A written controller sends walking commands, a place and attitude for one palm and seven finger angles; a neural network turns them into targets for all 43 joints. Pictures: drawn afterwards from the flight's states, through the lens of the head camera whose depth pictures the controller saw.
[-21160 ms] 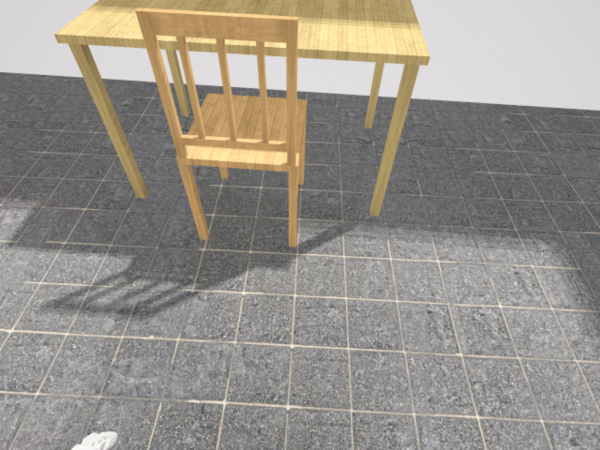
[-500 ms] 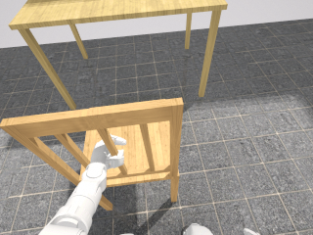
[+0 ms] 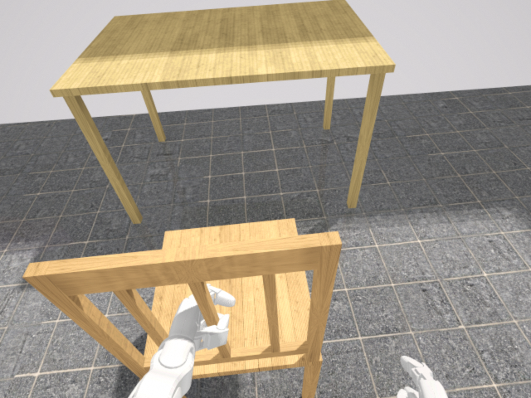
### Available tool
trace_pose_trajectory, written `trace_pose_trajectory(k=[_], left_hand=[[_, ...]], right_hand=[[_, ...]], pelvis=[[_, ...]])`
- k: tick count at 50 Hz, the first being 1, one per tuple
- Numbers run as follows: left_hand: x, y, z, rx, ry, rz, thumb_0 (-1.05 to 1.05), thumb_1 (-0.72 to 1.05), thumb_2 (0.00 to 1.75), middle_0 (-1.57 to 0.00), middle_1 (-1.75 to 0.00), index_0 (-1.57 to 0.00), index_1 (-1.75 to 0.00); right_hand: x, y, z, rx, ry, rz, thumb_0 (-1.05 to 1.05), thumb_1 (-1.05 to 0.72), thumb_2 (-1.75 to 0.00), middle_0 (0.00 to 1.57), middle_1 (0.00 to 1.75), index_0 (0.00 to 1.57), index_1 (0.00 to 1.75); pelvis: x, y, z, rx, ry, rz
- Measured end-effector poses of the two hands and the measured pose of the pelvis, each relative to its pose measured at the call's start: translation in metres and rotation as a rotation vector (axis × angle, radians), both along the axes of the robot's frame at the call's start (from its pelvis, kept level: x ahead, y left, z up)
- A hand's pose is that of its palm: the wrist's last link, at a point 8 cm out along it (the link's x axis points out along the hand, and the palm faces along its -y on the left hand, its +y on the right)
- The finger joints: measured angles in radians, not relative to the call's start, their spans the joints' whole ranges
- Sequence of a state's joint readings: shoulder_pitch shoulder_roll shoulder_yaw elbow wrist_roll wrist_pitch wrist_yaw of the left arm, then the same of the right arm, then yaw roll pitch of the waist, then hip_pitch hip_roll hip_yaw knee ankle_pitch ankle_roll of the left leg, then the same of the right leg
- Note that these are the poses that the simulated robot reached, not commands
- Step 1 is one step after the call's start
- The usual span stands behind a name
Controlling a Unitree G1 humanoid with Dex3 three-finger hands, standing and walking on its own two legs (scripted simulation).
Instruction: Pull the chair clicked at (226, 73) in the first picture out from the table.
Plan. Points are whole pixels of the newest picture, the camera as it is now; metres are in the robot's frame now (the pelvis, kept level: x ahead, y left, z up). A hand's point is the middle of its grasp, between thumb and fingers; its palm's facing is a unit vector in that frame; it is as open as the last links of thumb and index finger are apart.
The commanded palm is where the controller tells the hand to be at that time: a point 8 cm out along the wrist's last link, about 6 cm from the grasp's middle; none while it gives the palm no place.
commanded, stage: stop walking, hand still on the chair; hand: left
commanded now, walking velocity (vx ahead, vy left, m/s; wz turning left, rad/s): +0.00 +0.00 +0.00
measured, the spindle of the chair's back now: (213, 322) +0.27 +0.12 -0.08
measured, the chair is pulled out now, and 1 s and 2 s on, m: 0.64 0.64 0.64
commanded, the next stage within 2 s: open the thumb and straighten the fingers in 0.34 s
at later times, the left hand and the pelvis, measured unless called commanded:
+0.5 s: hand (222, 329) +0.25 +0.10 -0.06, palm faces -0.01 -0.99 -0.17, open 5.3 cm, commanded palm +0.22 +0.15 -0.04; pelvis +0.01 -0.01 +0.00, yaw +2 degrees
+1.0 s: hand (220, 324) +0.26 +0.10 -0.06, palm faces -0.01 -0.99 -0.16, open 15.2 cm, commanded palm +0.23 +0.15 -0.04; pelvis -0.01 -0.01 -0.03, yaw +2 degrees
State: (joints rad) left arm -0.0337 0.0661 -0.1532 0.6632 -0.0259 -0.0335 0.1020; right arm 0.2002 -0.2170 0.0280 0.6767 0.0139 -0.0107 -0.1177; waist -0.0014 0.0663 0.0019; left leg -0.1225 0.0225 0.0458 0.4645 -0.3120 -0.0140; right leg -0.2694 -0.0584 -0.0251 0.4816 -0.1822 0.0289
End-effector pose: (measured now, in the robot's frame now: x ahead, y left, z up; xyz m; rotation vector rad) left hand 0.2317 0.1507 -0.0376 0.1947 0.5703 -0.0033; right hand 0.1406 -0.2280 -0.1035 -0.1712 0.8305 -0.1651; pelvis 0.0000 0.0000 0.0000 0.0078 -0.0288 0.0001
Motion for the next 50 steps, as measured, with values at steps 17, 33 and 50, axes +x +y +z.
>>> trace_pose_trajectory(k=[17,33,50], left_hand=[[-0.001,-0.001,0.000,-0.006,0.006,0.029,0.05,0.69,0.82,-0.24,-1.27,-0.50,-1.44],[0.005,0.002,0.002,-0.034,-0.025,0.031,0.02,0.37,0.65,-0.35,-1.34,-0.50,-1.44],[0.008,0.004,-0.001,-0.019,0.012,0.045,-0.01,-0.49,0.22,-0.24,-0.73,-0.26,-0.74]], right_hand=[[0.016,-0.009,-0.001,-0.007,0.039,0.015,0.01,-0.91,-0.90,0.21,0.30,0.21,0.30],[0.006,-0.039,0.002,-0.015,-0.045,-0.009,0.02,-0.91,-0.90,0.21,0.30,0.20,0.30],[0.009,-0.025,-0.015,-0.009,-0.097,0.032,0.02,-0.91,-0.90,0.21,0.30,0.20,0.30]], pelvis=[[0.014,-0.008,0.001,-0.004,0.005,0.020],[0.003,-0.017,-0.016,-0.004,0.116,0.030],[-0.008,-0.015,-0.033,-0.003,0.158,0.042]])
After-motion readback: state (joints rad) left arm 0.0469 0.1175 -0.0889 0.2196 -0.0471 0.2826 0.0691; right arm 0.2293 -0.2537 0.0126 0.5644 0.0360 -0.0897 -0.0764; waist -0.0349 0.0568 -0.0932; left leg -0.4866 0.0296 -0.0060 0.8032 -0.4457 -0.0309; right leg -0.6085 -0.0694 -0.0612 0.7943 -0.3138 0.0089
